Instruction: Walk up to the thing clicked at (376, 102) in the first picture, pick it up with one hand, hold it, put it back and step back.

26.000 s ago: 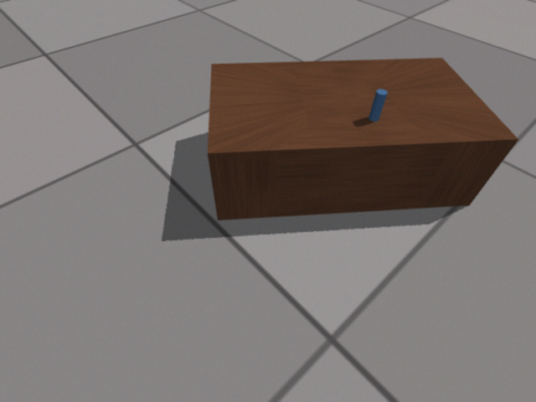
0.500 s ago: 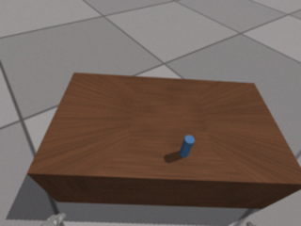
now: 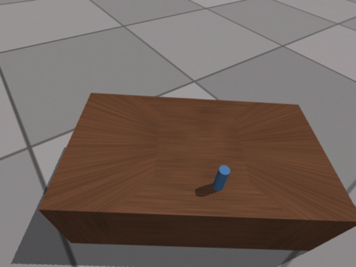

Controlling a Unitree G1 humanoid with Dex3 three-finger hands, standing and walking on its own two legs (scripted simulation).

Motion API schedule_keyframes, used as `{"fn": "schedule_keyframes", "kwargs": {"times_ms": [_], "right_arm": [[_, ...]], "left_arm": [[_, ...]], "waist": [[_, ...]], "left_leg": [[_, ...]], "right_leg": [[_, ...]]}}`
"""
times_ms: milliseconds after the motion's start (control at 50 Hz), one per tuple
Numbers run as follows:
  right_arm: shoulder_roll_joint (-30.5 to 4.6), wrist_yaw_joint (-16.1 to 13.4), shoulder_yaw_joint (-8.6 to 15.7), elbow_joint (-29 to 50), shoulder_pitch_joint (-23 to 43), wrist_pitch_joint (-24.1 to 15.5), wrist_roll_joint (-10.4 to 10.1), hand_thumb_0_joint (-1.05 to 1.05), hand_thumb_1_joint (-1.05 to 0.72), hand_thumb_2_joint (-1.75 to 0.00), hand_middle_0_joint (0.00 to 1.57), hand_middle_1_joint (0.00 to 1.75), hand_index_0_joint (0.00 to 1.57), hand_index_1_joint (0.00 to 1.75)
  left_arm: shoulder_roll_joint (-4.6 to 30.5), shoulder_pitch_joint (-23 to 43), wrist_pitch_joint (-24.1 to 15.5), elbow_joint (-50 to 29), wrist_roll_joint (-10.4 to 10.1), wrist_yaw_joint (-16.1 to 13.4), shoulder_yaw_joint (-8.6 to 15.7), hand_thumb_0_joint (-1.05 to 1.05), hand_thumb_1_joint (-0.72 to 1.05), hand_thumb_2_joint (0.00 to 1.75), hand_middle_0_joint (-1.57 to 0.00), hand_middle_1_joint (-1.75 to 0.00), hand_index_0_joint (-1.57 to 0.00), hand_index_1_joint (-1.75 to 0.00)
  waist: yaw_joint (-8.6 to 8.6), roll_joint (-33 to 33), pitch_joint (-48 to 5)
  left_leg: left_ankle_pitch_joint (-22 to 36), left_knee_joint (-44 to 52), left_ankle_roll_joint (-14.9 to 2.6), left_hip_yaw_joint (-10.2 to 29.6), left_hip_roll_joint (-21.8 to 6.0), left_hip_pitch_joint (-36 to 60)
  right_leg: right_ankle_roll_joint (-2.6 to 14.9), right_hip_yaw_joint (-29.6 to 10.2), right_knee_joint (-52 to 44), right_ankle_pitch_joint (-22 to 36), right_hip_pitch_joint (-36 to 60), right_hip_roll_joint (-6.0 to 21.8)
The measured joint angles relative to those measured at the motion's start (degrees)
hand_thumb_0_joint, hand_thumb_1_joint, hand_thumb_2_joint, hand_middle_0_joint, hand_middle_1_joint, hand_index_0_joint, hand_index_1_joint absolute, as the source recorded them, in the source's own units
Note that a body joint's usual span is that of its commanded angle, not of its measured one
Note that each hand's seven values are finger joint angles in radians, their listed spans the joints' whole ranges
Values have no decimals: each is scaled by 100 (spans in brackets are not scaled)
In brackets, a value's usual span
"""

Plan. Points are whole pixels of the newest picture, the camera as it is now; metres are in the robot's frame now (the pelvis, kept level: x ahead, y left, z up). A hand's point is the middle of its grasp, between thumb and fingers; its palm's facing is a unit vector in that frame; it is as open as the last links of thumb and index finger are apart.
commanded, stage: home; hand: right
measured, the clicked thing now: (221, 178) +0.51 -0.18 -0.30
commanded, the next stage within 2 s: stand in 0.34 s
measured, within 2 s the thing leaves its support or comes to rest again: neither
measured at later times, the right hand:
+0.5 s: hand out of the picture +0.06 -0.23 -0.15, palm faces -0.03 +0.93 -0.37, open 17.4 cm
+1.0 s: hand out of the picture +0.06 -0.23 -0.15, palm faces -0.03 +0.93 -0.37, open 8.0 cm
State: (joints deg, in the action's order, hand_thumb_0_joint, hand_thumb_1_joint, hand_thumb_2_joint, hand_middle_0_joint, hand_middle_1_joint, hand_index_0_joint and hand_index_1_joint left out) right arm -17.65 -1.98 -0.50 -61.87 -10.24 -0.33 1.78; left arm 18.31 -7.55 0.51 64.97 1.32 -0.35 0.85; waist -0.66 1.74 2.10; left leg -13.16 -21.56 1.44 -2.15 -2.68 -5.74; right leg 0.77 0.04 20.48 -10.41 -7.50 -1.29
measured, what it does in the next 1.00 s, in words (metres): stands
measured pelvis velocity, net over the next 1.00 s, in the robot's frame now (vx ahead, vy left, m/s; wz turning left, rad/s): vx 0.00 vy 0.03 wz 0.00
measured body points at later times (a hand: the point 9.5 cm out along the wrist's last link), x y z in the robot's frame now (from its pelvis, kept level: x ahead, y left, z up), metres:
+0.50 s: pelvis +0.00 +0.02 +0.00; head +0.00 +0.03 +0.45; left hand +0.06 +0.31 -0.15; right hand +0.06 -0.28 -0.12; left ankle -0.01 +0.13 -0.75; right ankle +0.01 -0.11 -0.75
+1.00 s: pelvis +0.00 +0.03 +0.00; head +0.01 +0.04 +0.45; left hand +0.06 +0.32 -0.14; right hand +0.07 -0.27 -0.13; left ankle -0.01 +0.13 -0.75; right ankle +0.01 -0.11 -0.75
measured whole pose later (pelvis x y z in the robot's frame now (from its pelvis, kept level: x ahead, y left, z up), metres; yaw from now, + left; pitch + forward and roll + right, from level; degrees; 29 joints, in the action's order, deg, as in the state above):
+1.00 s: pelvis +0.00 +0.03 +0.00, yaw +0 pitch -2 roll +0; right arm -18.9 -0.7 -0.3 -65.4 -7.5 -0.5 1.0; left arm 19.1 -6.6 -0.1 66.9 0.8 -0.1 -0.4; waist -0.2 1.5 2.7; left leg -11.5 -17.8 -0.7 -2.9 0.0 -4.4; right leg -1.5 -0.8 17.5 -9.0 -6.4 1.3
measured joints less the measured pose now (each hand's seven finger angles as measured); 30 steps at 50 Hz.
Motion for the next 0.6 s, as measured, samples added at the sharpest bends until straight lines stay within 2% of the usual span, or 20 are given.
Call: {"fn": "schedule_keyframes", "kwargs": {"times_ms": [480,600], "right_arm": [[-70,69,-4,-346,239,-17,-42,0,55,-4,5,5,6,5],[-75,87,2,-353,238,-14,-51,0,40,-19,12,15,13,15]], "left_arm": [[58,105,-31,260,-34,12,-86,1,90,90,-20,-31,-21,-30],[70,110,-42,253,-31,13,-98,1,90,90,-20,-30,-21,-30]], "waist": [[3,20,0],[18,19,-3]], "left_leg": [[198,358,-149,-79,182,167],[212,377,-174,-82,211,170]], "right_leg": [[-154,-83,-297,180,130,171],[-180,-87,-316,194,136,200]]}}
